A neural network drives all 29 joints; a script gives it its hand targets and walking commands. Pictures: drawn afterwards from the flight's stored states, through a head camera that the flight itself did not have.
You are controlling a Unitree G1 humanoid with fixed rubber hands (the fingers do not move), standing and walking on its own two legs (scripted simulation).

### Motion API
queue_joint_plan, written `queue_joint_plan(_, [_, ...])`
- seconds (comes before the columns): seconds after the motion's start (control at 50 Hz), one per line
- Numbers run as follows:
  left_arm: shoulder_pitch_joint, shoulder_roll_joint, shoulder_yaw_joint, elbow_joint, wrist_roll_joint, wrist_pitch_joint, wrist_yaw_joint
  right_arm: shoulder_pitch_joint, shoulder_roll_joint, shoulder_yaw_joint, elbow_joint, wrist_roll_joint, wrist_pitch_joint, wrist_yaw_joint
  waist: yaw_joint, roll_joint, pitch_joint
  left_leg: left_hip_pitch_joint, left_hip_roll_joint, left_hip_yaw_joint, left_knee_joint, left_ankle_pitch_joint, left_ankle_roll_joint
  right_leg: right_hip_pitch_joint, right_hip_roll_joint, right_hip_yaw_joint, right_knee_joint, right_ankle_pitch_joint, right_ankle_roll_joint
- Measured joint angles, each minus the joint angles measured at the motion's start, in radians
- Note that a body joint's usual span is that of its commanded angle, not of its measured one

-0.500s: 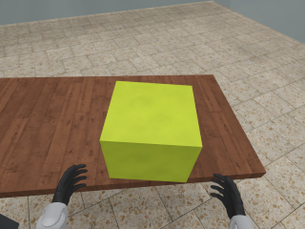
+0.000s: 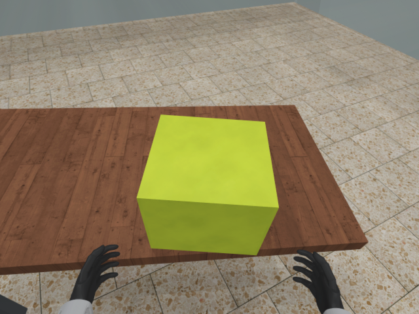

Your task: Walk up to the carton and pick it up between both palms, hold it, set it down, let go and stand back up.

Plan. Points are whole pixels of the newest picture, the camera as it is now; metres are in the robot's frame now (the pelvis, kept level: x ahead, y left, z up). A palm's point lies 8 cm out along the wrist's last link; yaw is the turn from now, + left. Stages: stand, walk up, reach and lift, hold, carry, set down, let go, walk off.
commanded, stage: set down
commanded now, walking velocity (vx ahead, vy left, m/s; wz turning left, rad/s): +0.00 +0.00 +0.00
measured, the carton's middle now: (208, 184) +0.43 +0.04 -0.04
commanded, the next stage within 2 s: let go in 0.70 s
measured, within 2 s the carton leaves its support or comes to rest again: neither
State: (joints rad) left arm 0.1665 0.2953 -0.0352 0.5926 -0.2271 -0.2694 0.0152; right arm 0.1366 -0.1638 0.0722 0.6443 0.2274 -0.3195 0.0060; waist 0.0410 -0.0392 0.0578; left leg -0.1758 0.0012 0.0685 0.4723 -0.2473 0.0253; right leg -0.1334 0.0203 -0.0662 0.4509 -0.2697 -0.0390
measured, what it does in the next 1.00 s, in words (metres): stands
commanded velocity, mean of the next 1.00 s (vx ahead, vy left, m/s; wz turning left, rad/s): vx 0.00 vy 0.00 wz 0.00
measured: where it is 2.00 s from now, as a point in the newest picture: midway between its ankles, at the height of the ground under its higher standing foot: outside the picture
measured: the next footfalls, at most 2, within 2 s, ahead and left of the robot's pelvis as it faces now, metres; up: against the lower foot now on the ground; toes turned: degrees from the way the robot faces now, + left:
none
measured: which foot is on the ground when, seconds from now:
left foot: down 0.00-1.00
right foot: down 0.00-1.00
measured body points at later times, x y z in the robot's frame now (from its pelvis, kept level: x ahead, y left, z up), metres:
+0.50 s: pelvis +0.01 -0.01 +0.00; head +0.01 +0.01 +0.45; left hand +0.18 +0.23 -0.08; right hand +0.19 -0.22 -0.07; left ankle +0.01 +0.10 -0.74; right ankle -0.01 -0.09 -0.74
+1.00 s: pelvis +0.01 -0.02 +0.01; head +0.02 +0.00 +0.45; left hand +0.18 +0.21 -0.09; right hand +0.16 -0.24 -0.09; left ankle +0.01 +0.10 -0.74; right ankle -0.01 -0.09 -0.74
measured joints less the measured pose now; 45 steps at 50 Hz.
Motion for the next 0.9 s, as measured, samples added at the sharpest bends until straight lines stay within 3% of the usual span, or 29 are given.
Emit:
queue_joint_plan(0.28, [0.042,-0.038,0.023,0.007,0.081,0.064,-0.015,0.036,-0.008,-0.009,0.06,-0.049,-0.009,0.008,-0.008,0.003,0.001,0.047,0.005,0.004,-0.03,-0.002,-0.006,0.048,0.008,0.006,-0.038,0.004,-0.003])
queue_joint_plan(0.44, [0.059,-0.045,0.019,-0.02,0.117,0.1,0.001,0.063,0.0,-0.03,0.058,-0.079,-0.003,0.014,-0.002,-0.006,-0.001,0.057,0.009,0.004,-0.041,0.0,-0.013,0.054,0.012,0.007,-0.041,0.002,-0.009])
queue_joint_plan(0.62, [0.049,-0.054,0.026,-0.012,0.169,0.227,-0.009,0.047,0.01,-0.05,0.099,-0.142,0.052,0.004,-0.016,-0.005,-0.002,0.075,0.008,0.002,-0.07,0.014,-0.02,0.066,0.013,0.006,-0.056,0.007,-0.013])
queue_joint_plan(0.9, [0.023,-0.072,0.04,-0.036,0.208,0.341,-0.02,0.061,0.009,-0.058,0.105,-0.209,0.096,0.002,-0.025,-0.007,0.012,0.084,0.013,0.007,-0.101,0.031,-0.027,0.064,0.019,0.011,-0.071,0.017,-0.019])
